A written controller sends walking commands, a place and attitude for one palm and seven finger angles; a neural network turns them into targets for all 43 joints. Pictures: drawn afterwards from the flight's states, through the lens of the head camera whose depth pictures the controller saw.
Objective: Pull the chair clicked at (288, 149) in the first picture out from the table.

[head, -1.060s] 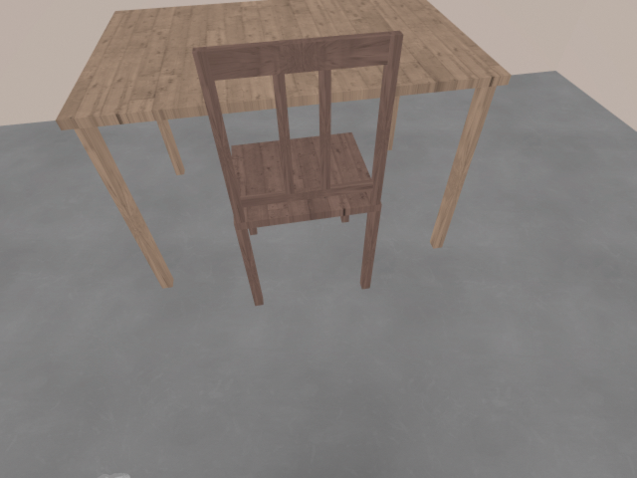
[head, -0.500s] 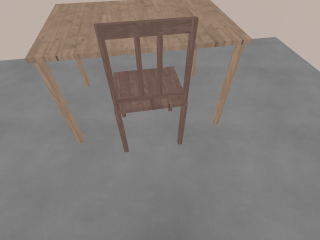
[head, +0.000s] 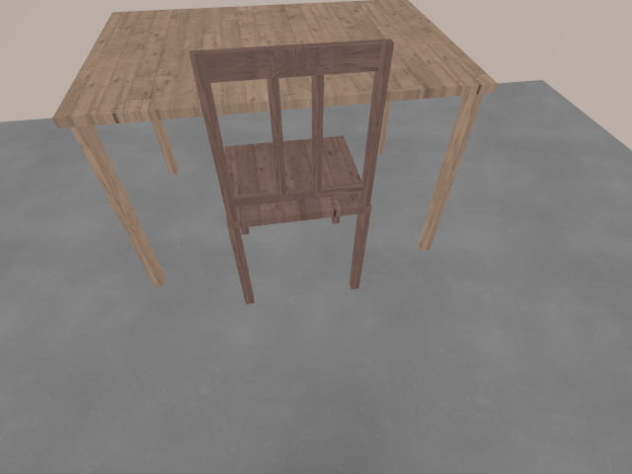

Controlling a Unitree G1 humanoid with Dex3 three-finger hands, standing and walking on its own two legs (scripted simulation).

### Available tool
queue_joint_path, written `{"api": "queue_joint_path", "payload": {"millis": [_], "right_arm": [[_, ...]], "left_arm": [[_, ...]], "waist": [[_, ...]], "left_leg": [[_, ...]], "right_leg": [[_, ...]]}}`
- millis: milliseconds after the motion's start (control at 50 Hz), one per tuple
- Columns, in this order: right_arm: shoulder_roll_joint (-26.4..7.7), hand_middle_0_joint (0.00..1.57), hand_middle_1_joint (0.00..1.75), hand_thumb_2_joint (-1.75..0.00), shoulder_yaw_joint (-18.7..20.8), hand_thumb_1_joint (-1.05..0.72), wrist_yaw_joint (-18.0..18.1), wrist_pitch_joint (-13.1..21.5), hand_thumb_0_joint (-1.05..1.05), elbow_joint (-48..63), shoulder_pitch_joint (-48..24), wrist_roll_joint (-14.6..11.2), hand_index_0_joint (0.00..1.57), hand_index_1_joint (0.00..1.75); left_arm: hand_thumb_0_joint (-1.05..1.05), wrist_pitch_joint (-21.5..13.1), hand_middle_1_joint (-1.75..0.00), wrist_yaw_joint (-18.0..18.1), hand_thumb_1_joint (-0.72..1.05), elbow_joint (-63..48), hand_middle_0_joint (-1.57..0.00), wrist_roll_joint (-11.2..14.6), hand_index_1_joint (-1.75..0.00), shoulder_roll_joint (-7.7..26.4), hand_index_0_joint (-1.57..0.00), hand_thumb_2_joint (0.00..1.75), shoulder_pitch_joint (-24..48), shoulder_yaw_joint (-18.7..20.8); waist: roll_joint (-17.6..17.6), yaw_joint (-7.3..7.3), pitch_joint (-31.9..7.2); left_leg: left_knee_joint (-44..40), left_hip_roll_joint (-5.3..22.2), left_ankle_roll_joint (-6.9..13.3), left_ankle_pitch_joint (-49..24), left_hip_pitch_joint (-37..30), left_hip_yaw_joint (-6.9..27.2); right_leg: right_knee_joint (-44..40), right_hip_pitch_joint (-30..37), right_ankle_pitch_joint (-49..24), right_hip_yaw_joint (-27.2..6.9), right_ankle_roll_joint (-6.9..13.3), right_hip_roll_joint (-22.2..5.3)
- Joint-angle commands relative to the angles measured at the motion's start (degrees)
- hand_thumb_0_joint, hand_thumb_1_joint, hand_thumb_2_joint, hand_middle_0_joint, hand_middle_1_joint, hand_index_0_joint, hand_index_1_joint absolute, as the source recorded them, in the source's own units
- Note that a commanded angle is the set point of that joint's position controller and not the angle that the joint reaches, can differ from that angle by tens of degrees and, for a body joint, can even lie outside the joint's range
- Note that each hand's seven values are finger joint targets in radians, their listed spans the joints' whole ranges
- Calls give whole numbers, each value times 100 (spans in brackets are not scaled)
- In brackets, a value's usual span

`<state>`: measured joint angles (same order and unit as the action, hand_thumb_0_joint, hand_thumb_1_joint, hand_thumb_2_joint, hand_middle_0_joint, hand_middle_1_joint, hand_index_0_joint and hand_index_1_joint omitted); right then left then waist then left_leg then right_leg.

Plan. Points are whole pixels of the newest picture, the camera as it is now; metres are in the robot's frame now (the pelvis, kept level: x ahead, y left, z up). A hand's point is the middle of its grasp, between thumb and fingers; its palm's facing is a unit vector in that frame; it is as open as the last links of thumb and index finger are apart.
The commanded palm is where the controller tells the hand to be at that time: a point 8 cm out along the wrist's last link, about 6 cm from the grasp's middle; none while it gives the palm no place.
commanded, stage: look at it before walking up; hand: left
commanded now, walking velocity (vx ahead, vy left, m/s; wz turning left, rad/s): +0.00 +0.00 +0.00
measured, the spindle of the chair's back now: (277, 141) +0.88 +0.15 -0.08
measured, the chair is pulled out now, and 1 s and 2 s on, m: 0.00 0.00 0.00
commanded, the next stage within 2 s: walk to a spot facing it in 0.38 s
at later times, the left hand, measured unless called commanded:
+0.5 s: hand out of the picture +0.07 +0.24 -0.16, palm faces -0.03 -0.95 -0.32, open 7.4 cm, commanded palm none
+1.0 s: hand out of the picture +0.05 +0.18 -0.18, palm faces -0.14 -0.96 -0.25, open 7.4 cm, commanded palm none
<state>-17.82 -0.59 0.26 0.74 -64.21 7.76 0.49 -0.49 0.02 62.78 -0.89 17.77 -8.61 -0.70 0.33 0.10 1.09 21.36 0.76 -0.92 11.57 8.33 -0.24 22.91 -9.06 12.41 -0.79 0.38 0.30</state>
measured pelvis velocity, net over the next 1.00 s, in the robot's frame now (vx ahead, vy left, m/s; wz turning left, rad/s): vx -0.03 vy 0.00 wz -0.20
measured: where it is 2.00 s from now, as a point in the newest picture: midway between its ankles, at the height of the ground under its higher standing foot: outside the picture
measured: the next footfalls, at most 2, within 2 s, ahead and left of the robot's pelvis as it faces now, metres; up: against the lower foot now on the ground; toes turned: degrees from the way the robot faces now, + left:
left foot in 1.14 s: +0.02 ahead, +0.14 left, +0.00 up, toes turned -20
right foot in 1.48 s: -0.07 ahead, -0.12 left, +0.00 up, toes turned -37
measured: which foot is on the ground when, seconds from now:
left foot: down 0.00-0.86, up 0.88-1.00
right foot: down 0.00-1.00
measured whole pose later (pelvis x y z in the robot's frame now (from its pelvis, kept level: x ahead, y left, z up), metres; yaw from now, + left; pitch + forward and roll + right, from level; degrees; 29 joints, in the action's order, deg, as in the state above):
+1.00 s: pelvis -0.03 +0.00 -0.02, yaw -11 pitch +0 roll +1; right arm -13.6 3.4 1.2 -2.4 -54.4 8.8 0.3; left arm 2.3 0.4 52.9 -1.6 10.6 -15.0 2.1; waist 0.6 -1.9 4.7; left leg 54.5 0.1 -2.0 26.8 23.4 0.0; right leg 34.9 -20.6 13.8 -10.8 1.3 5.5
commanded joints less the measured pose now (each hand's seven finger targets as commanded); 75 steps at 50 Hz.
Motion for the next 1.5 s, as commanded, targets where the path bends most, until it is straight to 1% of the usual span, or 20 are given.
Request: {"api": "queue_joint_path", "payload": {"millis": [0, 500, 580, 780, 820, 840, 860, 920, 1000, 1080, 1100, 1120, 1140, 1180, 1220, 1340, 1420, 1440, 1460, 1480], "right_arm": [[-1114, 20, 30, -90, 219, -90, 60, 121, 0, 338, -202, 13, 20, 30], [-1166, 20, 30, -90, 235, -90, 86, 144, 0, 300, -161, 12, 20, 30], [-595, 20, 30, -90, 221, -90, 132, 29, 0, 413, 232, 18, 20, 30], [-697, 20, 30, -90, 577, -90, 142, -82, 0, 1262, -45, 41, 20, 30], [-459, 20, 30, -90, 590, -90, 114, -139, 0, 1456, -189, 24, 20, 30], [-164, 20, 30, -90, 556, -90, 114, -182, 0, 1567, -174, 2, 20, 30], [-184, 20, 30, -90, 532, -90, 122, -197, 0, 1652, -358, 12, 20, 30], [-150, 20, 30, -90, 545, -90, 108, -88, 0, 1571, 55, 2, 20, 30], [12, 20, 30, -90, 524, -90, 146, -91, 0, 1690, -4, -54, 20, 30], [-80, 20, 30, -90, 547, -90, 229, 6, 0, 1600, 789, -75, 20, 30], [-439, 20, 30, -90, 606, -90, 262, 55, 0, 1600, 911, -26, 20, 30], [-895, 20, 30, -90, 694, -90, 252, 40, 0, 1794, 649, 3, 20, 30], [-840, 20, 30, -90, 647, -90, 241, 30, 0, 1962, 359, 31, 20, 30], [-402, 20, 30, -90, 523, -90, 234, 77, 0, 1946, -41, 75, 20, 30], [-316, 20, 30, -90, 491, -90, 239, 92, 0, 1924, -48, 56, 20, 30], [-651, 20, 30, -90, 611, -90, 182, 46, 0, 1565, 805, 113, 20, 30], [-711, 20, 30, -90, 625, -90, 91, 22, 0, 1499, 824, 116, 20, 30], [-635, 20, 30, -90, 590, -90, 62, 13, 0, 1538, 719, 108, 20, 30], [-171, 20, 30, -90, 468, -90, -11, -6, 0, 1725, 686, 37, 20, 30], [-189, 20, 30, -90, 414, -90, -22, -3, 0, 2124, -129, 78, 20, 30]], "left_arm": [[0, -131, -30, 76, 90, -343, -20, 24, -30, 1175, -20, 90, 162, 249], [0, -103, -30, 70, 90, -326, -20, 18, -30, 1196, -20, 90, 157, 282], [0, 94, -30, 80, 90, -426, -20, 18, -30, 681, -20, 90, -180, 269], [0, 235, -30, -18, 90, -1020, -20, -35, -30, 457, -20, 90, -819, 483], [0, 202, -30, 5, 90, -1065, -20, -84, -30, 690, -20, 90, -1065, 553], [0, 169, -30, 55, 90, -1134, -20, -96, -30, 983, -20, 90, -1121, 627], [0, 171, -30, 119, 90, -1204, -20, -61, -30, 1060, -20, 90, -1265, 677], [0, 147, -30, 166, 90, -1434, -20, -59, -30, 783, -20, 90, -644, 687], [0, 199, -30, 128, 90, -1496, -20, -65, -30, 746, -20, 90, -753, 742], [0, 284, -30, 95, 90, -1642, -20, -24, -30, 593, -20, 90, -447, 729], [0, 304, -30, 53, 90, -1740, -20, 4, -30, 303, -20, 90, -405, 679], [0, 274, -30, -20, 90, -1837, -20, 17, -30, 102, -20, 90, -474, 657], [0, 239, -30, -53, 90, -1891, -20, -54, -30, 312, -20, 90, -420, 756], [0, 291, -30, -131, 90, -1555, -20, -96, -30, 281, -20, 90, -596, 779], [0, 334, -30, -185, 90, -1502, -20, -41, -30, 135, -20, 90, -610, 704], [0, 301, -30, -224, 90, -1697, -20, -19, -30, -50, -20, 90, 46, 560], [0, 209, -30, -289, 90, -1613, -20, -51, -30, 79, -20, 90, -236, 583], [0, 152, -30, -271, 90, -1471, -20, -58, -30, 262, -20, 90, -756, 651], [0, 51, -30, -187, 90, -1319, -20, -97, -30, 1000, -20, 90, -1315, 801], [0, 62, -30, -81, 90, -1233, -20, 16, -30, 1362, -20, 90, -1877, 861]], "waist": [[-72, -1, -231], [-32, 5, -159], [-47, 30, -201], [403, -242, -160], [-641, -362, -198], [-1744, -365, -106], [-1641, -538, 6], [-717, -91, -400], [-992, -205, -546], [-904, 154, -682], [131, 240, -571], [1444, 131, -402], [1042, 33, -113], [702, -226, 34], [807, -233, 60], [931, 189, -29], [794, -10, -94], [372, -315, -195], [-1516, -576, -402], [-1793, -972, -159]], "left_leg": [[-330, 591, 213, -709, -123, 514], [-408, 664, 213, -808, -283, 439], [11, 724, 133, -681, -277, 96], [574, 1358, 446, -62, 417, 11], [1823, 654, 94, 867, 897, -519], [2895, -7, -125, 1818, 1695, -592], [3807, -98, -115, 2293, 2214, 48], [3748, 96, -115, 1583, 1913, 360], [2357, -192, -80, 1472, 1245, 192], [280, -151, 93, 599, -566, 204], [-480, 786, 407, 1101, -1199, 1224], [-1023, 2220, 847, 985, -845, 2467], [-1059, 2630, 1261, 887, 186, 2530], [-644, 1726, 1022, -378, 409, 1128], [-413, 1497, 950, -1203, 215, 407], [114, 1776, 947, -2472, -352, -67], [566, 1770, 602, -93, 437, -304], [1438, 1541, 324, 755, 1130, -632], [3272, 796, -101, 2251, 2767, -1303], [4366, 458, -147, 2825, 3640, -559]], "right_leg": [[-457, -91, -685, -600, 114, -658], [-449, -113, -912, -652, 115, -616], [23, -471, -1257, -818, 89, -527], [1590, -1057, -608, -672, 83, -48], [777, -959, -982, -1673, 317, -487], [-124, -721, -994, -3241, 731, -1254], [-660, -593, -958, -4009, 1146, -1549], [-120, -438, -1408, -3133, 1129, -1095], [-222, -505, -1307, -3135, 970, -827], [113, -1535, -319, -2731, 348, -245], [925, -2504, 556, -2064, 77, 361], [2489, -2995, 1607, -952, -198, 714], [3605, -2769, 1628, -556, -350, 200], [4455, -2620, 986, -426, -416, 24], [4280, -2593, 863, -171, -447, -120], [2298, -1771, 1150, 427, -317, -182], [1072, -433, 844, 737, -96, 45], [463, 514, 667, 562, 58, -38], [-526, 1691, 1663, -1677, 654, -1499], [-1122, 1330, 1427, -3265, 1236, -2340]]}}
